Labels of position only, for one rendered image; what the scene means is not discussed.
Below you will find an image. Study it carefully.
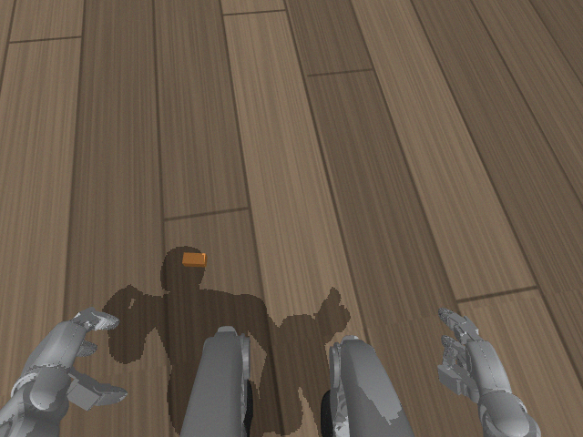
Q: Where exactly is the left robot hand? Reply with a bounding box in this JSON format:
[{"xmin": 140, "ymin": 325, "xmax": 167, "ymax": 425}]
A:
[{"xmin": 21, "ymin": 307, "xmax": 128, "ymax": 411}]

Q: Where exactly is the left robot arm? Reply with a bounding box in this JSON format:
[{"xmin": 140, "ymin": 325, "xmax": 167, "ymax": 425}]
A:
[{"xmin": 0, "ymin": 367, "xmax": 71, "ymax": 437}]

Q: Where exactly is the right robot arm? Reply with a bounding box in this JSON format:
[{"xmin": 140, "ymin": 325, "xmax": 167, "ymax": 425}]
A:
[{"xmin": 478, "ymin": 391, "xmax": 541, "ymax": 437}]

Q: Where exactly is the right robot hand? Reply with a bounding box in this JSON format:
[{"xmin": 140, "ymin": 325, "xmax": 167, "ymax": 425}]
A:
[{"xmin": 437, "ymin": 308, "xmax": 513, "ymax": 405}]

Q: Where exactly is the small box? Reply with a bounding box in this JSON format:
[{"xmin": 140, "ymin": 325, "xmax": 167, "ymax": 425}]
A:
[{"xmin": 182, "ymin": 252, "xmax": 208, "ymax": 268}]

